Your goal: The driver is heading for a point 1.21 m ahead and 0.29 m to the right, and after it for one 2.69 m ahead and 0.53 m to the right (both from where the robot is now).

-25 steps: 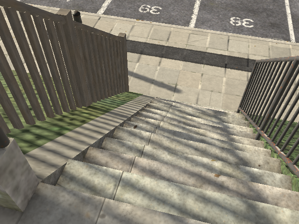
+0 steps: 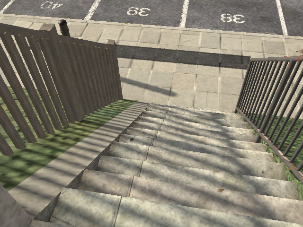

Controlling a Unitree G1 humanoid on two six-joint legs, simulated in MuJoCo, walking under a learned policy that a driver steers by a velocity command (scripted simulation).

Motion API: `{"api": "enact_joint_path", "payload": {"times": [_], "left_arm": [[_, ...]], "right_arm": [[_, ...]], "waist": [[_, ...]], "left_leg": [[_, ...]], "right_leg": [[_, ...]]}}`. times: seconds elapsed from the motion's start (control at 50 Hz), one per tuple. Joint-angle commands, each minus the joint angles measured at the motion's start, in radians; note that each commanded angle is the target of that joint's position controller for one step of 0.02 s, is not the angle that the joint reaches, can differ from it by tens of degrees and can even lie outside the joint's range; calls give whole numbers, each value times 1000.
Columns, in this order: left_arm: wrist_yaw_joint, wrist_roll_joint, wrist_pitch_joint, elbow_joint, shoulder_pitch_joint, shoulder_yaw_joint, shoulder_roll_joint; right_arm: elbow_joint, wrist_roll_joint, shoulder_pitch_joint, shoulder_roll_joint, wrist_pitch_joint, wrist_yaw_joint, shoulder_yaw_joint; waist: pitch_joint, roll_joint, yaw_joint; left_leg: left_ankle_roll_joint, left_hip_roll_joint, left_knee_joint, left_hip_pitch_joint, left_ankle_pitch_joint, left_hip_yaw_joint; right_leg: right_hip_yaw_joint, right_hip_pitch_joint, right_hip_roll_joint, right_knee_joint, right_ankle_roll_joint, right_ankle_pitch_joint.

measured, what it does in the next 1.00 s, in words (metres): walks ahead: left foot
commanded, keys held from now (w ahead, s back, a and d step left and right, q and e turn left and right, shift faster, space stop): no key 0.14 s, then w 0.68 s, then w+e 0.18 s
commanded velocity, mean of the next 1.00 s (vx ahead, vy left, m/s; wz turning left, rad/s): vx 0.32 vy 0.00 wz -0.03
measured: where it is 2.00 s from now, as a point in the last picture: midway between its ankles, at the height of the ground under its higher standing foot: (189, 215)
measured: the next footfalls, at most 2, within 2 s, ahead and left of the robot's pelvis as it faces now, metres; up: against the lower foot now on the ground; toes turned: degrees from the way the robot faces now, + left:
left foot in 0.76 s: +0.36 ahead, +0.09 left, +0.00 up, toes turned +2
right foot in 1.40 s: +0.54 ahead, -0.22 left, -0.18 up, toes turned -22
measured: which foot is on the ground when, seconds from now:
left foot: down 0.00-0.46, up 0.48-0.74, down 0.76-1.00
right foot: down 0.00-0.78, up 0.80-1.00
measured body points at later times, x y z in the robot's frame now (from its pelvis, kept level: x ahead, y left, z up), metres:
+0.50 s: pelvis +0.10 -0.03 -0.01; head +0.11 -0.03 +0.44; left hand +0.15 +0.23 -0.14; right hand +0.11 -0.28 -0.16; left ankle +0.02 +0.10 -0.70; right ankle +0.02 -0.13 -0.74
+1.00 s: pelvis +0.30 +0.01 -0.01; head +0.30 +0.01 +0.44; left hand +0.39 +0.24 -0.15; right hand +0.23 -0.20 -0.16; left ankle +0.32 +0.09 -0.74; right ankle +0.34 -0.15 -0.65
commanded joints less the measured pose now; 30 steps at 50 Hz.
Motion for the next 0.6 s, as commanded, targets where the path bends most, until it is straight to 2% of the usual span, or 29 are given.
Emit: {"api": "enact_joint_path", "payload": {"times": [0.02,0.14,0.16,0.2,0.22,0.24,0.26,0.3,0.32,0.36,0.4,0.42,0.44,0.46,0.48,0.5,0.52,0.54,0.56,0.58,0.6], "left_arm": [[1,-2,-16,-38,-26,27,116],[1,-4,-9,-17,-46,34,128],[3,-2,-5,-7,-33,37,129],[27,29,2,1,-9,65,188],[41,45,0,0,-16,67,181],[54,55,-6,-7,-35,63,154],[65,53,-13,-14,-56,58,126],[77,38,-25,-33,-92,49,90],[79,36,-26,-33,-91,49,88],[76,45,-29,-26,-80,51,86],[72,51,-37,-18,-57,47,71],[73,53,-45,0,-11,47,68],[75,56,-55,34,92,54,82],[83,4,-24,93,280,85,190],[89,78,-55,159,557,71,194],[79,114,-71,185,575,62,158],[63,104,-78,149,414,60,158],[53,79,-71,108,283,53,125],[53,64,-63,91,224,33,75],[58,62,-56,81,187,13,19],[60,65,-51,71,170,0,-3]], "right_arm": [[-31,8,44,-106,-6,1,-26],[-21,3,50,-106,-1,-2,-32],[-12,0,70,-107,2,-3,-34],[-4,-33,106,-161,6,-21,-60],[-5,-51,108,-151,2,-35,-61],[-11,-59,104,-128,-5,-48,-58],[-16,-60,103,-105,-12,-58,-53],[-26,-54,102,-86,-19,-72,-47],[-23,-53,119,-101,-18,-76,-50],[-5,-54,160,-134,-15,-83,-57],[19,-54,194,-138,-11,-90,-52],[14,-60,151,-148,-6,-88,-52],[4,-80,94,-164,-2,-77,-55],[-19,4,34,-201,11,-95,-77],[-2,-102,105,8,-12,-25,-7],[-77,-71,-36,9,-38,-13,-21],[-84,-59,-93,-44,-34,-16,-29],[-62,-61,-50,-93,-22,-22,-43],[-49,-76,-14,-72,-11,-25,-39],[-52,-89,-18,-9,2,-31,-19],[-55,-95,-37,31,11,-27,-8]], "waist": [[-62,-32,-9],[-58,-21,3],[-51,-19,4],[21,-12,5],[65,-11,1],[82,-4,-2],[72,2,-6],[48,27,-12],[36,43,-16],[50,88,-21],[68,83,-14],[71,61,19],[43,13,77],[29,-20,138],[-196,-273,203],[133,-138,217],[185,-53,155],[131,-32,102],[133,-32,52],[146,-48,10],[124,-65,-3]], "left_leg": [[40,66,-67,61,144,-75],[21,60,-31,67,209,-67],[27,61,-46,62,130,-71],[91,72,-79,10,-221,-105],[126,96,-100,-5,-327,-146],[157,119,-119,1,-341,-182],[178,139,-133,28,-318,-205],[198,167,-152,90,-215,-239],[209,184,-157,130,-146,-259],[247,250,-157,218,-15,-327],[261,290,-131,250,55,-339],[250,264,-91,190,83,-295],[230,194,36,88,176,-226],[86,64,428,-124,557,-36],[44,-63,680,-450,-325,-61],[67,-38,777,-749,-378,-238],[69,24,816,-790,-294,-221],[72,70,803,-716,-257,-154],[80,108,710,-628,-167,-140],[74,128,584,-525,-30,-121],[64,116,473,-405,95,-63]], "right_leg": [[51,35,-35,-94,-72,152],[26,42,-25,-67,-62,187],[31,43,-28,-84,-68,104],[58,6,-31,-116,-129,-243],[87,-21,-43,-144,-165,-327],[105,-22,-51,-156,-191,-323],[105,-5,-51,-153,-205,-283],[75,23,-29,-108,-199,-171],[48,23,-10,-66,-185,-130],[-11,-42,35,38,-150,-84],[-30,-59,46,25,-133,-111],[-47,34,57,-29,-132,-82],[-43,205,71,-79,-131,12],[111,432,-22,-14,-145,419],[460,813,-266,-157,-363,673],[506,748,-344,-217,-348,663],[390,666,-345,-233,-319,623],[300,595,-309,-265,-308,544],[234,474,-267,-317,-288,507],[166,363,-204,-356,-242,510],[92,265,-137,-378,-209,479]]}}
